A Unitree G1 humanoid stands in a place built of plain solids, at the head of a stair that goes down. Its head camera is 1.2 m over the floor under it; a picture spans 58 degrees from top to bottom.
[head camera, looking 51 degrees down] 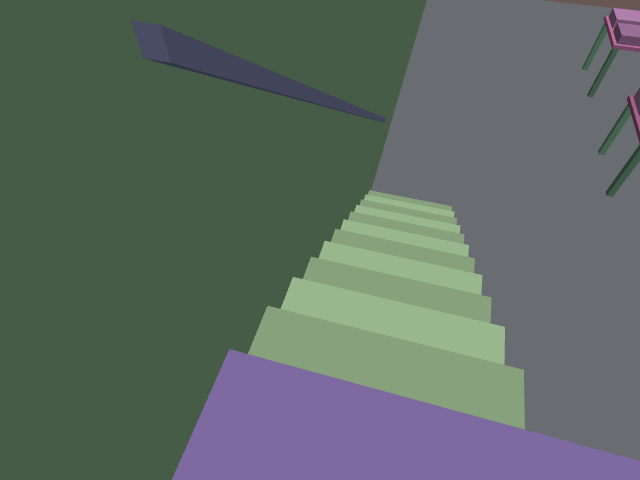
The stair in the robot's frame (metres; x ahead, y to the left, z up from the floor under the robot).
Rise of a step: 0.20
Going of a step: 0.27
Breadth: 0.91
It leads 16 degrees to the right of straight ahead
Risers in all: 12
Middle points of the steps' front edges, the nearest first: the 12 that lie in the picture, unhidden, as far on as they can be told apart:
0.43 -0.17 0.00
0.70 -0.24 -0.20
0.96 -0.32 -0.40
1.23 -0.39 -0.60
1.49 -0.47 -0.80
1.75 -0.54 -0.99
2.02 -0.62 -1.19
2.28 -0.69 -1.39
2.54 -0.76 -1.59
2.81 -0.84 -1.79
3.07 -0.91 -1.99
3.34 -0.99 -2.19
